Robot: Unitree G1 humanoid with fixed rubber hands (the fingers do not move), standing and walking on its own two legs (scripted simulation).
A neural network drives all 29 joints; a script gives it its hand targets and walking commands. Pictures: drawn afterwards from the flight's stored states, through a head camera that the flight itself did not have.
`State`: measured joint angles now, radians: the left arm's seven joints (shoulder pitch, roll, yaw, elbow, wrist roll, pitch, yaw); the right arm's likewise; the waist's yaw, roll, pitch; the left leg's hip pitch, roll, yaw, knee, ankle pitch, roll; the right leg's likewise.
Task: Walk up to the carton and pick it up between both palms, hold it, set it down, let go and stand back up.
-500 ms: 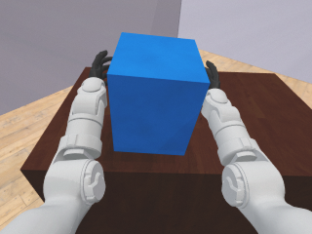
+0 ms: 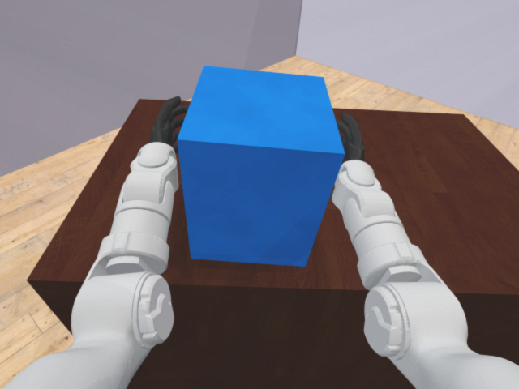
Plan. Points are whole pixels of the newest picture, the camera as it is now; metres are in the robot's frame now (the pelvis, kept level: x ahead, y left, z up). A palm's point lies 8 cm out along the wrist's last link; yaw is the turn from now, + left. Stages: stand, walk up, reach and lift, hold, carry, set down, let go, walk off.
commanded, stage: set down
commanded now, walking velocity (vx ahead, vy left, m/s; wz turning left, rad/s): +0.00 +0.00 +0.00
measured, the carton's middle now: (256, 169) +0.43 +0.01 +0.14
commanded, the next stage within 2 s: none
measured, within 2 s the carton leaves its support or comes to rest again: rests again in 1.88 s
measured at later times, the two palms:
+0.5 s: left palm (168, 156) +0.42 +0.16 +0.17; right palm (346, 174) +0.41 -0.13 +0.16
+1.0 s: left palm (171, 163) +0.43 +0.16 +0.15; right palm (344, 184) +0.41 -0.13 +0.14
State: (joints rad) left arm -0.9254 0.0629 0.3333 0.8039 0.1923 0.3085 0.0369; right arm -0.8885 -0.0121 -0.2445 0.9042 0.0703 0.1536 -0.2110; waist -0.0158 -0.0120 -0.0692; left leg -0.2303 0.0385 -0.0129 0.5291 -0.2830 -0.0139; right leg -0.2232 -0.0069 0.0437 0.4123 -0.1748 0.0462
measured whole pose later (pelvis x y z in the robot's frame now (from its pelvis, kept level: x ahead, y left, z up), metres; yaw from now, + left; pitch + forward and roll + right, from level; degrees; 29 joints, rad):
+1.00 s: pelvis +0.01 +0.00 +0.00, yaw +0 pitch +0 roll -2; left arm -0.92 0.06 0.35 0.93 0.24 0.17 -0.01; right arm -0.80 0.10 -0.45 0.82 -0.14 0.08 -0.16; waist -0.02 -0.01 -0.02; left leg -0.23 0.03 -0.01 0.53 -0.29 -0.01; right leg -0.22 -0.01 0.04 0.41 -0.18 0.05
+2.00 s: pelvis +0.01 +0.00 +0.00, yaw +0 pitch +0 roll -2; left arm -0.83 0.02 0.38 0.94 0.30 0.05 -0.04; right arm -0.69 0.14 -0.50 0.80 -0.23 -0.08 -0.12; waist -0.02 -0.01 0.02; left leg -0.23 0.03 -0.01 0.53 -0.30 -0.01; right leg -0.22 -0.01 0.04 0.41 -0.19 0.05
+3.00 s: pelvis +0.01 +0.00 +0.00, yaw +0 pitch +3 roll -2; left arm -0.89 0.11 0.12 1.14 -0.06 -0.06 0.06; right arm -0.74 -0.01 -0.26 1.09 -0.01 -0.17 -0.20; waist -0.02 -0.01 0.01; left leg -0.28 0.03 -0.01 0.53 -0.29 -0.01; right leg -0.27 -0.01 0.04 0.41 -0.19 0.05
